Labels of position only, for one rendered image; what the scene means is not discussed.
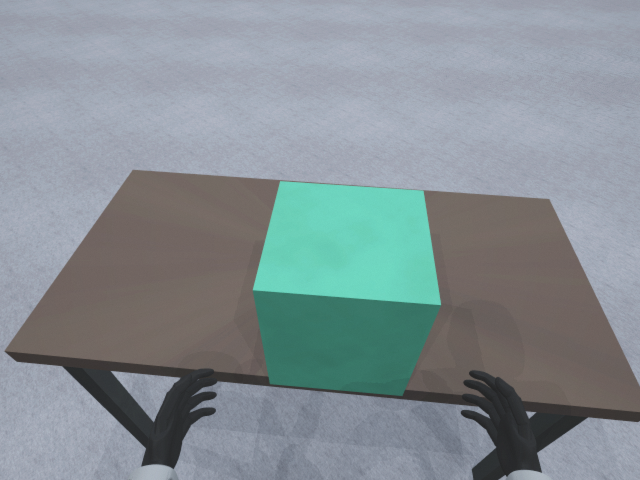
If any carton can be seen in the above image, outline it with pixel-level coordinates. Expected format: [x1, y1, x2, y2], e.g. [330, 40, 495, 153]
[253, 181, 441, 396]

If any robot right hand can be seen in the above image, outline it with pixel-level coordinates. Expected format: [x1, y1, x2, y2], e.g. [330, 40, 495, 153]
[461, 370, 542, 476]

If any robot left hand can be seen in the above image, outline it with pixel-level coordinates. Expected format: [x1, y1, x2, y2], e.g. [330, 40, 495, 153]
[141, 368, 217, 469]

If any table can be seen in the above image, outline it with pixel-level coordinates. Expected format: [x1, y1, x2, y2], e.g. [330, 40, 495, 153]
[4, 170, 640, 480]

